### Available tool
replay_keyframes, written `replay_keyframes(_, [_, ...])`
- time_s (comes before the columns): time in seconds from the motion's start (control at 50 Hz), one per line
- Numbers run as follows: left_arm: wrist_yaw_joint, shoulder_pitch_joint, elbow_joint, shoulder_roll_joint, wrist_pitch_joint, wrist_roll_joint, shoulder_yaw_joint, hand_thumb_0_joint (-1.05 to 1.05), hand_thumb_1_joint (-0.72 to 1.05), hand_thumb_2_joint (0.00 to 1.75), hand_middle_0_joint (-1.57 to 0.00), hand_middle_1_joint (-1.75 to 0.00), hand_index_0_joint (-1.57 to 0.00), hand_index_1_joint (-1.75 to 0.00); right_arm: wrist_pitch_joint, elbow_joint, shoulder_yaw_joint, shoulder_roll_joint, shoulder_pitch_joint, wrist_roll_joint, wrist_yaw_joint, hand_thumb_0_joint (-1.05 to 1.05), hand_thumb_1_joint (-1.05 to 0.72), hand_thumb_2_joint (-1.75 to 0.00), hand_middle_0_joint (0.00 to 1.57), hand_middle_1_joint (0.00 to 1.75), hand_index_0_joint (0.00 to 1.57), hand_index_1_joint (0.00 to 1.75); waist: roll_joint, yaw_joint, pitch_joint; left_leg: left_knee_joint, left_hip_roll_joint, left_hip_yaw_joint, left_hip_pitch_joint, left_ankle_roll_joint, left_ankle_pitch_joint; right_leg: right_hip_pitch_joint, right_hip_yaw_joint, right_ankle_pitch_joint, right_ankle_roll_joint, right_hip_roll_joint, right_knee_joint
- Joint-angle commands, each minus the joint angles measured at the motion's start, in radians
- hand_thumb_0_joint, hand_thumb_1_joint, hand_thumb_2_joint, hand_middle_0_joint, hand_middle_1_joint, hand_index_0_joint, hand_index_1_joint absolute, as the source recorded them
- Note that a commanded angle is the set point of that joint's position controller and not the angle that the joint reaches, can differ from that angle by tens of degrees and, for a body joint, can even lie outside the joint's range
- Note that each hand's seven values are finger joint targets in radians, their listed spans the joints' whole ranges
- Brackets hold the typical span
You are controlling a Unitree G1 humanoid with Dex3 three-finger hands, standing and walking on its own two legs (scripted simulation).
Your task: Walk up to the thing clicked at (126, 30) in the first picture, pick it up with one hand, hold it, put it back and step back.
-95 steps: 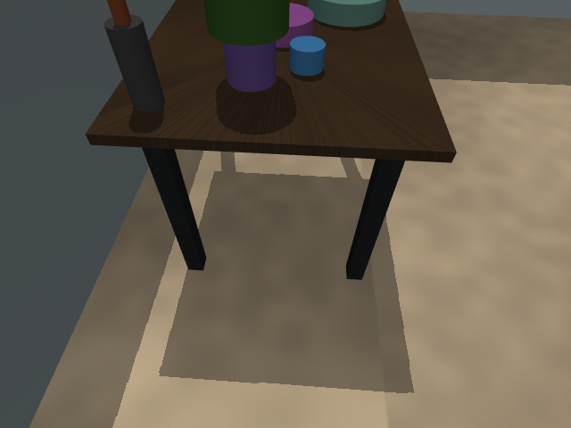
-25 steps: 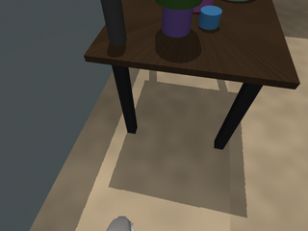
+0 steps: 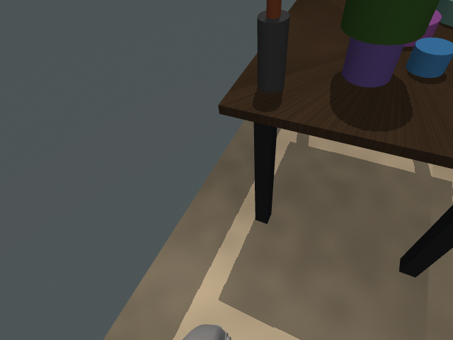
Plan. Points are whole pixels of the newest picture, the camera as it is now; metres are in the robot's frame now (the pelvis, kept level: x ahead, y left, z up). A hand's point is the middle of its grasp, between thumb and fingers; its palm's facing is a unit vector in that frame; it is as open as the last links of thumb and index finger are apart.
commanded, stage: walk up
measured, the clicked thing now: (272, 42) +0.79 -0.10 +0.12
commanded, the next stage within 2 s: stand in 1.88 s
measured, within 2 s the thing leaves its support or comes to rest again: neither
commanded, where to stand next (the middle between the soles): +0.15 +0.08 m, yaw +2 degrees
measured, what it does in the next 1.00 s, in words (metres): steps to the left: left foot, then right foot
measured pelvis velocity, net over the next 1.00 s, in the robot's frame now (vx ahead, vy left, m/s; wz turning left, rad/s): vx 0.07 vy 0.09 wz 0.10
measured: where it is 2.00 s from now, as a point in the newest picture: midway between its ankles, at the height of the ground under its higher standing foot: outside the picture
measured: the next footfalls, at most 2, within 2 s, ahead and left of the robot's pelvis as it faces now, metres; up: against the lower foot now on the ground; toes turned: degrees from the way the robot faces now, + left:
left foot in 0.24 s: +0.13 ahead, +0.24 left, +0.00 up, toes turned +4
right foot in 0.52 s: +0.16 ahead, -0.02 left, +0.00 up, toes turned +2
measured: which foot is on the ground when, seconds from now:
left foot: up 0.00-0.22, down 0.24-1.00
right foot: down 0.00-0.26, up 0.28-0.50, down 0.52-1.00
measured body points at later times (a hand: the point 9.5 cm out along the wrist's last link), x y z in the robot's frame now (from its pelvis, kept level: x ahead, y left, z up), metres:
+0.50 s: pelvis +0.07 +0.10 -0.01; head +0.11 +0.12 +0.44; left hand +0.10 +0.43 -0.13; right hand +0.21 -0.19 -0.12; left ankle +0.09 +0.23 -0.72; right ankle +0.11 -0.03 -0.72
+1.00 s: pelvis +0.07 +0.09 +0.01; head +0.09 +0.10 +0.45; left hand +0.14 +0.41 -0.12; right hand +0.21 -0.21 -0.11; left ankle +0.09 +0.23 -0.72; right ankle +0.12 -0.03 -0.72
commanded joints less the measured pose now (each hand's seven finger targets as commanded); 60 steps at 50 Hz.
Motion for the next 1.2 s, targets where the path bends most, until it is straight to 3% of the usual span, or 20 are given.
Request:
replay_keyframes(0.0, [0.02, -0.005, -0.089, 0.312, -0.043, 0.007, 0.099, 0.0, 0.9, 0.9, -0.2, -0.3, -0.2, -0.3, -0.047, -0.069, -0.062, -0.189, 0.048, 0.007, 0.008, 0.0, -0.9, -0.9, 0.2, 0.3, 0.2, 0.3, -0.234, -0.016, 0.02, 0.048, 0.114, -0.049, -0.134, -0.037, 0.066, 0.046, 0.289, -0.013, -0.176, -0.279, -0.338])
replay_keyframes(0.06, [0.006, 0.079, -0.079, 0.329, -0.042, 0.007, 0.108, 0.0, 0.9, 0.9, -0.2, -0.3, -0.2, -0.3, -0.056, -0.098, -0.049, -0.157, -0.042, 0.012, 0.014, 0.0, -0.9, -0.9, 0.2, 0.3, 0.2, 0.3, -0.268, 0.032, -0.01, -0.121, 0.115, 0.011, -0.147, -0.038, 0.051, 0.161, 0.182, 0.195, -0.173, -0.243, -0.252])
replay_keyframes(0.12, [-0.016, 0.017, -0.115, 0.337, -0.028, 0.01, 0.103, 0.0, 0.9, 0.9, -0.2, -0.3, -0.2, -0.3, -0.071, -0.085, -0.041, -0.146, -0.076, 0.026, 0.004, 0.0, -0.9, -0.9, 0.2, 0.3, 0.2, 0.3, -0.318, 0.027, -0.035, -0.307, 0.132, 0.115, 0.015, -0.025, 0.01, 0.073, 0.09, 0.264, -0.176, -0.23, -0.175])
replay_keyframes(0.18, [-0.032, -0.034, -0.131, 0.33, 0.0, -0.004, 0.09, 0.0, 0.9, 0.9, -0.2, -0.3, -0.2, -0.3, -0.089, -0.017, -0.049, -0.151, 0.009, 0.039, -0.02, 0.0, -0.9, -0.9, 0.2, 0.3, 0.2, 0.3, -0.29, -0.032, -0.089, -0.482, 0.077, 0.217, 0.248, 0.0, 0.185, -0.045, 0.039, 0.229, -0.132, -0.216, -0.016])
replay_keyframes(0.2, [-0.037, -0.017, -0.134, 0.274, 0.012, -0.002, 0.071, 0.0, 0.9, 0.9, -0.2, -0.3, -0.2, -0.3, -0.099, 0.02, -0.059, -0.182, 0.083, 0.037, -0.032, 0.0, -0.9, -0.9, 0.2, 0.3, 0.2, 0.3, -0.155, -0.064, -0.134, -0.531, 0.056, 0.188, 0.354, 0.014, 0.189, -0.094, 0.009, 0.129, -0.095, -0.178, 0.176])
replay_keyframes(0.22, [-0.041, 0.03, -0.136, 0.194, 0.022, -0.009, 0.044, 0.0, 0.9, 0.9, -0.2, -0.3, -0.2, -0.3, -0.109, 0.022, -0.074, -0.259, 0.122, 0.028, -0.047, 0.0, -0.9, -0.9, 0.2, 0.3, 0.2, 0.3, 0.083, -0.084, -0.134, -0.662, 0.185, -0.06, 0.387, 0.072, 0.107, -0.211, -0.013, -0.051, -0.04, -0.11, 0.4])
replay_keyframes(0.24, [-0.035, -0.003, -0.153, 0.184, 0.03, -0.023, 0.035, 0.0, 0.9, 0.9, -0.2, -0.3, -0.2, -0.3, -0.117, -0.015, -0.077, -0.352, 0.085, 0.038, -0.054, 0.0, -0.9, -0.9, 0.2, 0.3, 0.2, 0.3, 0.213, -0.078, -0.125, -0.791, 0.408, -0.484, 0.31, 0.204, 0.021, -0.341, 0.033, -0.35, -0.009, 0.014, 0.447])
replay_keyframes(0.26, [-0.025, -0.061, -0.13, 0.265, 0.033, -0.016, 0.052, 0.0, 0.9, 0.9, -0.2, -0.3, -0.2, -0.3, -0.115, -0.005, -0.088, -0.387, 0.063, 0.052, -0.056, 0.0, -0.9, -0.9, 0.2, 0.3, 0.2, 0.3, 0.118, -0.09, -0.103, -0.815, 0.451, -0.564, 0.216, 0.291, -0.116, -0.301, 0.143, -0.352, -0.021, -0.035, 0.514])
replay_keyframes(0.32, [-0.033, 0.031, -0.049, 0.24, 0.033, -0.032, 0.049, 0.0, 0.9, 0.9, -0.2, -0.3, -0.2, -0.3, -0.13, -0.017, -0.036, -0.261, -0.051, 0.047, -0.085, 0.0, -0.9, -0.9, 0.2, 0.3, 0.2, 0.3, 0.041, -0.002, -0.058, -0.632, 0.334, -0.255, 0.21, 0.22, 0.241, -0.277, 0.166, -0.225, -0.018, -0.078, 0.425])
replay_keyframes(0.44, [-0.046, -0.014, -0.02, 0.194, 0.051, -0.024, 0.049, 0.0, 0.9, 0.9, -0.2, -0.3, -0.2, -0.3, -0.144, 0.002, 0.001, -0.224, -0.085, 0.053, -0.103, 0.0, -0.9, -0.9, 0.2, 0.3, 0.2, 0.3, 0.081, 0.004, -0.114, -0.516, 0.315, -0.13, 0.136, 0.189, 0.678, -0.003, 0.091, -0.113, -0.018, 0.008, 0.128])
replay_keyframes(0.48, [-0.045, -0.022, -0.02, 0.206, 0.049, -0.013, 0.054, 0.0, 0.9, 0.9, -0.2, -0.3, -0.2, -0.3, -0.14, 0.0, 0.013, -0.205, -0.114, 0.069, -0.109, 0.0, -0.9, -0.9, 0.2, 0.3, 0.2, 0.3, 0.039, 0.036, -0.143, -0.438, 0.288, -0.106, 0.113, 0.13, 0.598, 0.094, 0.121, 0.092, -0.045, 0.005, -0.064])
replay_keyframes(0.5, [-0.044, -0.044, -0.028, 0.265, 0.042, 0.0, 0.066, 0.0, 0.9, 0.9, -0.2, -0.3, -0.2, -0.3, -0.141, -0.007, 0.025, -0.166, -0.107, 0.078, -0.112, 0.0, -0.9, -0.9, 0.2, 0.3, 0.2, 0.3, -0.085, 0.029, -0.161, -0.355, 0.233, -0.065, 0.07, 0.08, 0.503, 0.136, 0.26, 0.274, -0.083, -0.095, -0.103])
replay_keyframes(0.52, [-0.051, -0.116, -0.046, 0.308, 0.042, -0.007, 0.072, 0.0, 0.9, 0.9, -0.2, -0.3, -0.2, -0.3, -0.14, 0.003, 0.029, -0.141, -0.098, 0.082, -0.116, 0.0, -0.9, -0.9, 0.2, 0.3, 0.2, 0.3, -0.181, -0.002, -0.153, -0.264, 0.106, 0.05, 0.077, 0.03, 0.295, 0.084, 0.394, 0.366, -0.174, -0.208, -0.135])
replay_keyframes(0.54, [-0.061, -0.179, -0.057, 0.294, 0.046, -0.018, 0.062, 0.0, 0.9, 0.9, -0.2, -0.3, -0.2, -0.3, -0.135, 0.036, 0.023, -0.152, -0.078, 0.077, -0.125, 0.0, -0.9, -0.9, 0.2, 0.3, 0.2, 0.3, -0.21, -0.023, -0.141, -0.262, 0.095, 0.108, 0.163, 0.022, 0.103, -0.005, 0.409, 0.414, -0.234, -0.266, -0.117])
replay_keyframes(0.58, [-0.065, -0.222, -0.055, 0.245, 0.057, -0.021, 0.041, 0.0, 0.9, 0.9, -0.2, -0.3, -0.2, -0.3, -0.144, 0.073, 0.017, -0.167, -0.051, 0.069, -0.123, 0.0, -0.9, -0.9, 0.2, 0.3, 0.2, 0.3, -0.178, -0.042, -0.131, -0.389, 0.113, 0.068, 0.218, 0.04, 0.215, -0.035, 0.293, 0.403, -0.157, -0.178, -0.053])
replay_keyframes(0.64, [-0.066, -0.212, -0.032, 0.207, 0.077, -0.02, 0.034, 0.0, 0.9, 0.9, -0.2, -0.3, -0.2, -0.3, -0.161, 0.087, 0.009, -0.238, -0.089, 0.06, -0.118, 0.0, -0.9, -0.9, 0.2, 0.3, 0.2, 0.3, -0.108, -0.01, -0.138, -0.545, 0.301, -0.194, 0.185, 0.162, 0.405, -0.019, 0.159, 0.194, -0.032, -0.007, 0.121])
replay_keyframes(0.68, [-0.068, -0.204, -0.018, 0.192, 0.079, -0.023, 0.032, 0.0, 0.9, 0.9, -0.2, -0.3, -0.2, -0.3, -0.165, 0.088, 0.013, -0.245, -0.126, 0.055, -0.121, 0.0, -0.9, -0.9, 0.2, 0.3, 0.2, 0.3, -0.06, 0.001, -0.151, -0.548, 0.319, -0.195, 0.182, 0.177, 0.468, 0.008, 0.165, 0.123, -0.032, -0.001, 0.094])
replay_keyframes(0.78, [-0.078, -0.23, 0.012, 0.207, 0.075, -0.027, 0.034, 0.0, 0.9, 0.9, -0.2, -0.3, -0.2, -0.3, -0.155, 0.114, 0.038, -0.185, -0.186, 0.056, -0.12, 0.0, -0.9, -0.9, 0.2, 0.3, 0.2, 0.3, -0.049, 0.009, -0.142, -0.533, 0.184, -0.02, 0.12, 0.056, 0.263, 0.097, 0.231, 0.207, -0.087, -0.071, -0.054])
replay_keyframes(0.96, [-0.089, -0.32, 0.066, 0.201, 0.075, -0.022, 0.019, 0.0, 0.9, 0.9, -0.2, -0.3, -0.2, -0.3, -0.155, 0.19, 0.057, -0.16, -0.2, 0.049, -0.1, 0.0, -0.9, -0.9, 0.2, 0.3, 0.2, 0.3, -0.143, -0.008, -0.085, -0.649, 0.167, 0.001, 0.178, 0.039, 0.124, 0.055, 0.26, -0.007, -0.058, -0.085, -0.231])
replay_keyframes(1.18, [-0.091, -0.341, 0.131, 0.172, 0.077, -0.031, 0.019, 0.0, 0.9, 0.9, -0.2, -0.3, -0.2, -0.3, -0.162, 0.262, 0.068, -0.158, -0.208, 0.046, -0.1, 0.0, -0.9, -0.9, 0.2, 0.3, 0.2, 0.3, -0.115, -0.004, -0.108, -0.761, 0.196, 0.007, 0.239, 0.021, 0.233, 0.143, 0.223, 0.059, -0.024, -0.071, -0.31])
